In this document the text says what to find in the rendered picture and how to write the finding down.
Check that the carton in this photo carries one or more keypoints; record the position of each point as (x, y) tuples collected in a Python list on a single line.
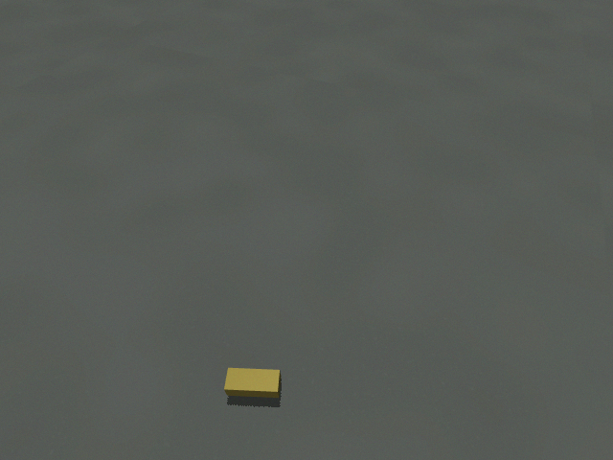
[(253, 382)]

